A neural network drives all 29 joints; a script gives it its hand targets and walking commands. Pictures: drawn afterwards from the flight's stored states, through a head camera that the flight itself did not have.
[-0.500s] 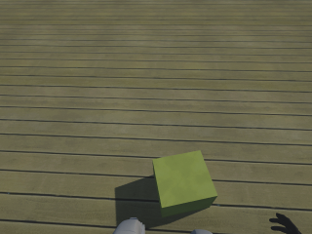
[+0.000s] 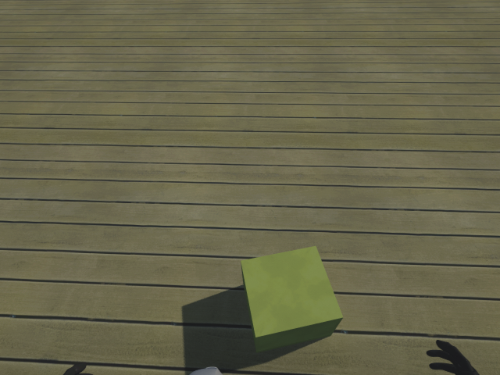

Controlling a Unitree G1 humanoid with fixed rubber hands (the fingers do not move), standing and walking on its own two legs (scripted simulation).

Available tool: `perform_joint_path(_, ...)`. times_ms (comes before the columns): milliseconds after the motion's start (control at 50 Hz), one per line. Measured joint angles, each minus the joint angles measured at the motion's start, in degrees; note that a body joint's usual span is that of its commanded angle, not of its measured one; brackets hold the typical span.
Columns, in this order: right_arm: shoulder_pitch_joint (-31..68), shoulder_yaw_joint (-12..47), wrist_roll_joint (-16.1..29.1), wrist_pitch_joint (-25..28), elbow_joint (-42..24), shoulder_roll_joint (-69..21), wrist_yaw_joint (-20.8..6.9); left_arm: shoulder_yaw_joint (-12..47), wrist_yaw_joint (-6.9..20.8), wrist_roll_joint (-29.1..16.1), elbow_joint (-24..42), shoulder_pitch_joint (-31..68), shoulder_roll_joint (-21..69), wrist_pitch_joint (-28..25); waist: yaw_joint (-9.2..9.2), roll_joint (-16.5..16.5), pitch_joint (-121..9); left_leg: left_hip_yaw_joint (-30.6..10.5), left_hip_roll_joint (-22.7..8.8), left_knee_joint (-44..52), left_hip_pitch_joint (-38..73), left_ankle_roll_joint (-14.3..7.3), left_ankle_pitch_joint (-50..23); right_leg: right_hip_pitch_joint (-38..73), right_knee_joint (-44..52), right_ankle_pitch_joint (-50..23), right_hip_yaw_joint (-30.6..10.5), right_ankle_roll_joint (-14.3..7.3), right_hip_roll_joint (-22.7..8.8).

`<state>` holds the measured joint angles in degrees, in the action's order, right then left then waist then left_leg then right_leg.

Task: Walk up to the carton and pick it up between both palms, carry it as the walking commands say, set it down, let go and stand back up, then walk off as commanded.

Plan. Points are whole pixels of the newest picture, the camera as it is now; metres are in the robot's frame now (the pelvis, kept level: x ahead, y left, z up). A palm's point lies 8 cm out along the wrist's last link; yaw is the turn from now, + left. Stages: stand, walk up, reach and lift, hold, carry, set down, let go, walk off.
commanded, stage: walk up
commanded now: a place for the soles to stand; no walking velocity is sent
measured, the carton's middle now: (286, 298) +0.46 -0.09 -0.65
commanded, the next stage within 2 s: none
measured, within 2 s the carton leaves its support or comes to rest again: neither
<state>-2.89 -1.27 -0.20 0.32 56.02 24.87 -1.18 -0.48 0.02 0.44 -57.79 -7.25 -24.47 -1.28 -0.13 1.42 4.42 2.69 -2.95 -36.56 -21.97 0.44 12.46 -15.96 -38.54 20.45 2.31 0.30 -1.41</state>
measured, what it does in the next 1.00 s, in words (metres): steps to the right: right foot, then left foot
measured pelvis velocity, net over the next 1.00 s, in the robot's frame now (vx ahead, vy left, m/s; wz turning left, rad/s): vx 0.05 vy -0.24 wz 0.24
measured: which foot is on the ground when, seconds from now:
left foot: down 0.00-0.34, up 0.36-0.48, down 0.50-0.66, up 0.68-1.00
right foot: down 0.00-0.06, up 0.08-0.30, down 0.32-1.00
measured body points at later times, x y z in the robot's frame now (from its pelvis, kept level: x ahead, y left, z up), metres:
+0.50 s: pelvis +0.02 -0.13 -0.02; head +0.05 -0.11 +0.43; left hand +0.09 +0.21 -0.13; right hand +0.08 -0.51 -0.09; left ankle +0.05 -0.01 -0.72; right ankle +0.02 -0.24 -0.72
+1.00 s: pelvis +0.05 -0.24 +0.00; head +0.11 -0.25 +0.44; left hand +0.02 +0.12 -0.09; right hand +0.25 -0.53 -0.13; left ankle +0.05 -0.09 -0.70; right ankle +0.05 -0.28 -0.72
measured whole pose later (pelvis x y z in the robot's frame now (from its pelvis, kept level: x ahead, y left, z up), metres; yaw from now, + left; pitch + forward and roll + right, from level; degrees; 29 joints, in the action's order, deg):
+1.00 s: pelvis +0.05 -0.24 +0.00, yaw +14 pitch -1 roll +3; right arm -8.7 -2.2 -0.9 0.8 50.9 27.2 1.8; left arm -4.2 -1.3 0.8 -48.8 -13.8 -24.4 -1.4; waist 2.8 1.5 8.4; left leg 0.3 1.0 -46.7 -24.1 -2.9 21.9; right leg -16.2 -40.6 23.9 11.8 -5.9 -2.1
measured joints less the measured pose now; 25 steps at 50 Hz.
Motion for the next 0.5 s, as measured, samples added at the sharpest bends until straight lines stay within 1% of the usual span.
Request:
perform_joint_path(40, 0.1, 0.0, 0.0, 0.0, 0.6, 0.1, -0.1, 0.1, 0.1, -0.1, -0.7, -0.1, 0.4, 0.0, -0.06, 0.2, 0.0, 0.0, 0.0, 1.0, 0.5, 0.0, -0.4, 0.5, 1.0, -0.5, 0.0, 0.0, 0.1)
perform_joint_path(60, -0.6, -0.2, -0.1, 0.4, 0.4, 0.0, 0.5, -0.5, 0.8, 1.0, 0.1, -0.2, 0.3, 0.8, 0.11, -0.2, -0.2, 0.1, 0.1, 1.3, 0.4, 0.0, -0.5, 0.2, 0.8, -0.3, -0.1, -0.4, -0.1)
perform_joint_path(80, -1.9, -0.6, -0.2, 1.1, -0.1, 0.0, 1.5, -1.2, 1.6, 2.0, 1.5, -0.2, -0.1, 2.0, 0.36, -0.8, -0.2, 0.0, 0.3, 1.3, 0.1, 0.1, -0.6, -0.8, -1.1, 1.9, -0.5, -1.0, 0.0)
perform_joint_path(120, -5.1, -1.6, -0.4, 2.2, -0.7, 0.3, 3.4, -2.7, 2.8, 3.3, 4.4, 0.1, -1.5, 4.1, 0.75, -2.4, 0.4, -0.3, 0.6, 1.2, -0.3, 0.5, -0.7, -3.9, -9.1, 6.0, -2.2, -1.6, 0.4)
perform_joint_path(160, -8.0, -2.5, -0.7, 2.6, -0.9, 1.2, 4.9, -4.1, 3.6, 3.7, 7.0, -0.5, -3.0, 5.3, 0.98, -4.0, 1.1, -0.4, 0.4, 0.8, -0.4, 1.1, -0.5, -6.9, -16.1, 6.4, -3.7, -2.2, 0.1)
perform_joint_path(200, -10.4, -3.2, -1.0, 2.8, -1.3, 2.4, 5.9, -5.4, 4.4, 3.6, 8.3, -1.8, -4.3, 5.9, 0.70, -5.5, 1.4, -0.4, -0.2, 0.0, -1.0, 1.8, -0.1, -9.2, -19.4, 5.8, -4.7, -2.6, -1.0)
perform_joint_path(240, -12.3, -4.1, -1.7, 3.0, -2.0, 4.0, 6.4, -6.5, 5.2, 3.4, 9.4, -3.1, -5.0, 6.6, 0.31, -6.0, 1.6, -0.8, -1.3, -1.8, -2.1, 2.6, 0.7, -10.2, -19.3, 6.7, -5.4, -2.9, -2.3)
perform_joint_path(280, -13.5, -4.5, -2.2, 3.1, -2.4, 5.8, 6.6, -7.0, 5.9, 3.2, 10.4, -4.0, -5.1, 6.8, 0.10, -5.9, 1.8, -1.5, -2.9, -4.2, -3.6, 3.0, 1.9, -9.8, -16.0, 8.4, -5.8, -3.2, -3.3)
perform_joint_path(300, -13.9, -4.7, -2.4, 3.0, -2.6, 6.8, 6.6, -7.2, 6.1, 3.1, 10.9, -4.3, -5.1, 6.8, 0.09, -5.6, 1.8, -2.1, -3.8, -5.7, -4.5, 3.2, 2.6, -8.7, -12.9, 8.0, -5.5, -3.6, -3.7)
perform_joint_path(320, -14.1, -4.8, -2.6, 2.9, -2.7, 7.7, 6.7, -7.4, 6.1, 3.2, 11.2, -4.5, -4.7, 6.5, 0.25, -4.7, 2.0, -3.0, -5.1, -7.8, -5.5, 2.8, 3.7, -8.0, -10.8, 6.0, -4.6, -2.6, -3.4)
perform_joint_path(340, -14.3, -4.9, -2.5, 2.5, -2.6, 8.2, 6.7, -7.4, 6.1, 3.5, 11.3, -4.6, -4.2, 6.3, 0.12, -3.5, 2.2, -4.8, -5.9, -10.3, -6.7, 1.2, 7.6, -7.9, -11.3, 5.0, -3.2, -0.8, -2.2)
perform_joint_path(360, -14.6, -4.8, -2.2, 2.1, -2.5, 8.0, 7.0, -7.2, 5.9, 3.8, 11.5, -4.9, -3.8, 6.1, 0.04, -3.4, 1.9, -6.0, -5.2, -13.6, -8.0, 0.3, 13.5, -8.2, -12.2, 5.1, -2.3, 0.3, -2.0)
perform_joint_path(380, -15.0, -4.7, -1.7, 2.0, -2.5, 7.4, 7.3, -6.9, 5.8, 3.9, 11.7, -4.8, -3.6, 6.2, 0.10, -4.0, 1.6, -5.7, -3.8, -17.0, -9.0, -0.2, 17.3, -8.1, -12.6, 5.6, -1.6, 0.8, -2.3)
perform_joint_path(400, -15.4, -4.4, -1.2, 2.0, -2.4, 6.7, 7.5, -6.6, 5.6, 3.7, 11.8, -4.7, -3.2, 6.3, 0.27, -4.6, 1.4, -4.6, -2.5, -19.7, -9.7, -0.8, 19.2, -7.7, -12.3, 5.9, -1.0, 0.7, -2.7)
perform_joint_path(420, -15.7, -4.0, -0.7, 2.2, -2.3, 6.3, 7.3, -6.4, 5.3, 3.6, 12.3, -4.5, -2.6, 6.4, 0.55, -4.9, 1.1, -3.0, -1.4, -21.1, -9.7, -1.3, 19.0, -7.2, -11.7, 5.9, -0.3, 0.5, -3.0)
perform_joint_path(440, -16.0, -3.6, -0.3, 2.5, -2.4, 5.9, 7.1, -6.1, 4.9, 3.5, 12.9, -4.6, -2.2, 6.4, 0.98, -5.3, 0.8, -1.1, -0.3, -20.4, -9.0, -1.7, 17.1, -6.8, -10.8, 4.5, 0.1, -0.1, -3.3)
perform_joint_path(480, -16.6, -2.9, 0.4, 3.6, -2.7, 5.7, 6.7, -5.1, 4.2, 2.9, 13.7, -4.7, -1.5, 6.1, 1.45, -5.6, 0.0, 1.9, 1.7, -14.1, -5.5, -2.4, 10.4, -6.7, -11.2, 5.7, 0.9, -0.6, -3.3)
perform_joint_path(500, -17.1, -2.8, 0.3, 4.2, -3.1, 6.0, 6.5, -4.6, 3.9, 2.5, 13.9, -4.9, -1.2, 5.9, 1.33, -5.1, -0.6, 1.7, 2.4, -9.8, -3.5, -2.7, 8.4, -7.3, -12.6, 6.9, 1.7, -1.2, -3.0)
